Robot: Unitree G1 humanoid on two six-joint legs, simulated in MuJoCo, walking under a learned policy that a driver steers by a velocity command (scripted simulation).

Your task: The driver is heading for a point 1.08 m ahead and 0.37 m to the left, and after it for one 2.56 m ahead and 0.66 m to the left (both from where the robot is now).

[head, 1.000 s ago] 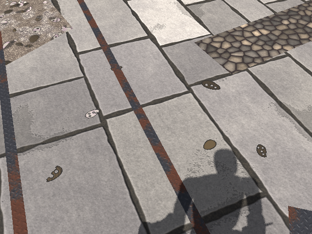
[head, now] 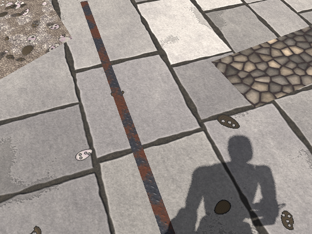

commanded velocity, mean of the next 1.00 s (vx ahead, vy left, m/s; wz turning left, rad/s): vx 0.50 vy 0.00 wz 0.54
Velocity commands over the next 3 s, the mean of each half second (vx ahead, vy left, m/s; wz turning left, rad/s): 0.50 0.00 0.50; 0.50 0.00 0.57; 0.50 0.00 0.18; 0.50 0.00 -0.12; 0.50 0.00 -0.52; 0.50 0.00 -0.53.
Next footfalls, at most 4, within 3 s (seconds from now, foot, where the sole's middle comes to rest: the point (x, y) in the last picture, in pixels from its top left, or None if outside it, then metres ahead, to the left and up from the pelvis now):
0.50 right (186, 228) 0.48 -0.08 -0.75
1.04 left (113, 196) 0.61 0.23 -0.75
1.62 right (105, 131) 0.96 0.30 -0.75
2.14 left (49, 114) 1.08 0.61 -0.75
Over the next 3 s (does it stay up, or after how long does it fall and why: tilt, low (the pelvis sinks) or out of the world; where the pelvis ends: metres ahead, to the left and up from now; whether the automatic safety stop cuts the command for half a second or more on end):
stays up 1.40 0.53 0.03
